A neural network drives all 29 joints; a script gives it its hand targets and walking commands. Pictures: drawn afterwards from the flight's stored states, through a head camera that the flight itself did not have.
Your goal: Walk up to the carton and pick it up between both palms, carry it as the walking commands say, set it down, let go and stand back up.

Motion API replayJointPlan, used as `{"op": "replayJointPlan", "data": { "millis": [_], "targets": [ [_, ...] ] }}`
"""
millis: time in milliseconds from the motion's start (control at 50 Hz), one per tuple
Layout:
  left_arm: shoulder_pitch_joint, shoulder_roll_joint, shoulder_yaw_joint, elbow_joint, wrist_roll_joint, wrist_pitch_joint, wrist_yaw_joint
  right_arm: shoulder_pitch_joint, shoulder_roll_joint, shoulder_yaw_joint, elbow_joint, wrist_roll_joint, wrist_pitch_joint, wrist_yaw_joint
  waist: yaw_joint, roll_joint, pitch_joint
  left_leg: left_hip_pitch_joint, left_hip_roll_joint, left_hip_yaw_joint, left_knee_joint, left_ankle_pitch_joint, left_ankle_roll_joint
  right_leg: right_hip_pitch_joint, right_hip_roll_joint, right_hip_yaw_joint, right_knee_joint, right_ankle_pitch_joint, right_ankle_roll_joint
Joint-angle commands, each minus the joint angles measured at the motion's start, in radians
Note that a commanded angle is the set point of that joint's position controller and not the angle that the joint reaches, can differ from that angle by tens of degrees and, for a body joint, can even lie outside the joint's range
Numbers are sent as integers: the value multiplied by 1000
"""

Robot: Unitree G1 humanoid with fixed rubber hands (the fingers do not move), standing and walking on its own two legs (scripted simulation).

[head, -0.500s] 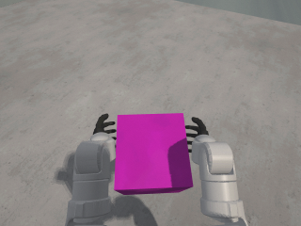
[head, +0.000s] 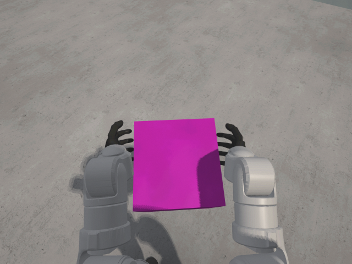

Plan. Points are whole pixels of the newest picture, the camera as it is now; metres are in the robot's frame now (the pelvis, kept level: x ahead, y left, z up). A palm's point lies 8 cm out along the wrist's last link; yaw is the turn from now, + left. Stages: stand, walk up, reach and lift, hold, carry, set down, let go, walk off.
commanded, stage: carry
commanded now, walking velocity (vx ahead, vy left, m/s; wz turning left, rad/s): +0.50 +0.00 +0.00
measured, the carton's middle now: (175, 170) +0.33 +0.00 -0.02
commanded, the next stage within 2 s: none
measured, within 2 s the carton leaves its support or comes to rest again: neither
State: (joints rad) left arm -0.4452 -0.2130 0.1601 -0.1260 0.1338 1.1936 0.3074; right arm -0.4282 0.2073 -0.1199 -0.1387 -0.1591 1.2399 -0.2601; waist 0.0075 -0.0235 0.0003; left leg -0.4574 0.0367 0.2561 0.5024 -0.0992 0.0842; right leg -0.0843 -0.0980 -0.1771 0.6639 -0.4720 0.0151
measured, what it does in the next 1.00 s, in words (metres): walks ahead: right foot, then left foot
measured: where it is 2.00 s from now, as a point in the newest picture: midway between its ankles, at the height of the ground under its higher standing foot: (179, 95)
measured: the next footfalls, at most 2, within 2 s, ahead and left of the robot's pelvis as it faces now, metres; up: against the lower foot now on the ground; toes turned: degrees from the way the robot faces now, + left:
right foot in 0.36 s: +0.40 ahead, -0.14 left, +0.00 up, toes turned -12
left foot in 0.78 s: +0.70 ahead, +0.07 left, +0.00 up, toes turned +13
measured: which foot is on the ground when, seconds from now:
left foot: down 0.00-0.38, up 0.40-0.76, down 0.78-1.00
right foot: up 0.00-0.34, down 0.36-0.80, up 0.82-1.00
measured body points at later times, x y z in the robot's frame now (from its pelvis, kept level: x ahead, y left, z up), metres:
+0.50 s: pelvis +0.34 -0.06 +0.02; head +0.38 -0.06 +0.47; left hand +0.66 +0.08 +0.08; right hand +0.66 -0.17 +0.07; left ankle +0.23 +0.08 -0.63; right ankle +0.36 -0.13 -0.72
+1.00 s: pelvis +0.68 -0.02 +0.03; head +0.73 -0.01 +0.47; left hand +1.01 +0.10 +0.08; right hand +1.00 -0.16 +0.08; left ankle +0.66 +0.06 -0.72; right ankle +0.69 -0.16 -0.66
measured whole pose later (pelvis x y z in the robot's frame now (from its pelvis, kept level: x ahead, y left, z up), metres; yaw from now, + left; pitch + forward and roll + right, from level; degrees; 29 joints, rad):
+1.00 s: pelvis +0.68 -0.02 +0.03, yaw -2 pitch +4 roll -2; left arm -0.42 -0.21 0.15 -0.10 0.11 1.20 0.33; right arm -0.41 0.20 -0.12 -0.10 -0.13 1.24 -0.28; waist 0.00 0.00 0.03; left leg -0.19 0.07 0.25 0.33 -0.21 0.04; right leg -0.53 -0.09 -0.10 0.90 -0.30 0.02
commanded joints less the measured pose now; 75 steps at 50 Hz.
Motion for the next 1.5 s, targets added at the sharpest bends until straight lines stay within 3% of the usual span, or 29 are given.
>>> {"op": "replayJointPlan", "data": {
  "millis": [0, 60, 140, 240, 280, 320, 340, 360, 380, 440, 480, 680, 740, 760, 780, 800, 820, 860, 900, 940, 1100, 1140, 1160, 1180, 1200, 1240, 1280, 1360, 1480],
  "targets": [
    [-447, -1036, -640, 23, -445, 44, -441, -482, 1027, 576, -42, 441, -28, 349, -39, 244, -543, 919, 417, -707, -228, 123, 192, -629, 65, 124, 612, 8, -9],
    [-462, -1068, -635, 2, -468, 26, -444, -510, 1072, 595, -76, 454, -46, 346, -32, 62, -470, 772, 355, -430, -201, 343, 97, -634, -33, 175, 484, 155, -16],
    [-407, -1077, -624, 8, -456, 12, -420, -546, 1061, 607, -119, 480, -56, 355, -18, 138, -430, 639, 289, -258, -279, 165, 72, -488, 17, 81, 177, 136, 4],
    [-386, -1059, -658, -18, -443, 21, -400, -477, 1013, 590, -104, 452, -32, 364, -25, 205, -341, 609, 224, -98, -235, 315, 18, -390, 73, -36, -127, 356, -2],
    [-381, -1044, -659, -5, -442, 35, -407, -460, 996, 581, -84, 438, -16, 365, -24, 210, -322, 575, 219, -63, -182, 287, -4, -306, 86, -72, -202, 412, -17],
    [-358, -1042, -646, 39, -438, 48, -417, -454, 990, 580, -62, 432, -4, 367, -2, 140, -366, 427, 168, 2, 34, 285, -45, -20, 107, -112, -267, 408, -48],
    [-334, -1042, -639, 69, -429, 52, -423, -466, 984, 587, -50, 434, 3, 371, 31, 40, -443, 278, 139, 6, 244, 139, -70, 183, -25, 62, -289, 314, -81],
    [-327, -1038, -637, 107, -410, 51, -427, -499, 976, 603, -52, 440, 13, 378, 31, -202, -515, 47, 45, -41, 507, -168, -117, 338, -316, 534, -383, 203, -204],
    [-352, -1051, -628, 110, -407, 43, -428, -536, 974, 606, -44, 450, 17, 382, 33, -246, -456, -186, -6, -136, 664, -402, -118, 408, -382, 708, -470, 274, -288],
    [-416, -1079, -614, 48, -426, 33, -433, -554, 1040, 606, -31, 475, -7, 380, 11, -45, -409, -231, 110, -235, 679, -273, -89, 317, -286, 374, -376, 625, -193],
    [-449, -1079, -599, 22, -434, 24, -439, -565, 1058, 595, -52, 476, -26, 371, 4, -74, -402, -160, 106, -202, 526, -201, -99, 266, -227, 228, -402, 643, -135],
    [-351, -1025, -599, 8, -415, 27, -433, -490, 1025, 619, -114, 460, -19, 344, 26, -134, -312, -32, 7, -21, -1, 57, -73, 309, -129, -7, -366, 889, -123],
    [-367, -1015, -614, 15, -416, 31, -437, -469, 1025, 619, -66, 462, -11, 359, -6, -98, -391, 330, -48, 48, -102, 78, -39, 179, -73, -94, -98, 969, -60],
    [-374, -1016, -614, 33, -418, 31, -440, -474, 1023, 612, -44, 454, -13, 363, -25, -21, -458, 563, 54, -86, -83, 20, -12, -6, -50, -79, 93, 770, -40],
    [-404, -1025, -633, 7, -428, 41, -440, -451, 1021, 603, 0, 449, -18, 368, -38, 209, -574, 823, 333, -535, -117, -42, 133, -319, 54, -28, 394, 413, -1],
    [-430, -1033, -652, 21, -429, 47, -444, -453, 1031, 597, 2, 446, -21, 369, -44, 312, -534, 888, 415, -738, -245, 125, 196, -561, 134, 49, 575, 8, 11],
    [-424, -1057, -644, 44, -435, 41, -447, -483, 1032, 581, -12, 460, -20, 371, -38, 229, -519, 883, 406, -634, -200, 252, 184, -626, 46, 149, 664, 16, -4],
    [-454, -1084, -649, 20, -460, 27, -450, -494, 1071, 590, -33, 458, -36, 370, -32, 88, -456, 764, 360, -445, -185, 365, 98, -632, -30, 176, 560, 139, -16],
    [-454, -1091, -631, 14, -461, 18, -443, -534, 1090, 594, -65, 473, -48, 371, -21, 102, -437, 665, 321, -325, -237, 230, 54, -546, -31, 142, 370, 173, -3],
    [-441, -1099, -637, 9, -466, 9, -430, -548, 1076, 590, -88, 479, -54, 374, -18, 149, -418, 606, 295, -253, -285, 136, 59, -489, 0, 88, 245, 159, 8],
    [-399, -1052, -659, 16, -449, 39, -418, -461, 997, 570, -62, 425, -17, 370, -24, 213, -305, 603, 223, -66, -208, 293, -3, -338, 75, -66, -200, 431, -11],
    [-364, -1047, -643, 59, -443, 51, -429, -468, 991, 573, -50, 422, -6, 370, 2, 159, -342, 500, 178, -2, -10, 337, -40, -94, 115, -126, -282, 432, -37],
    [-350, -1050, -637, 82, -439, 54, -434, -466, 986, 580, -39, 424, -1, 372, 24, 93, -410, 361, 151, 4, 172, 260, -61, 119, 45, -30, -274, 380, -59],
    [-331, -1040, -628, 102, -421, 59, -437, -485, 983, 595, -34, 431, 7, 378, 35, -112, -488, 219, 94, -3, 414, 4, -98, 242, -211, 331, -349, 246, -114],
    [-363, -1051, -622, 148, -412, 49, -438, -540, 981, 613, -42, 437, 16, 382, 32, -313, -468, -117, -26, -103, 612, -389, -125, 419, -367, 688, -471, 279, -261],
    [-391, -1090, -613, 87, -424, 41, -442, -549, 1027, 598, -28, 459, 1, 383, 23, -148, -447, -243, 67, -238, 776, -352, -90, 415, -328, 514, -376, 609, -252],
    [-433, -1094, -612, 42, -439, 29, -444, -553, 1055, 602, -36, 473, -18, 382, 8, -42, -422, -192, 112, -237, 626, -256, -90, 326, -260, 306, -367, 706, -167],
    [-430, -1084, -585, 10, -448, 12, -447, -560, 1074, 606, -94, 473, -45, 360, 12, -120, -413, -139, 79, -163, 406, -193, -103, 310, -204, 158, -421, 661, -149],
    [-361, -1041, -599, 6, -420, 19, -436, -497, 1038, 623, -115, 465, -29, 351, 24, -134, -329, -68, 26, -61, 56, -15, -89, 298, -148, 18, -394, 814, -138]
  ]
}}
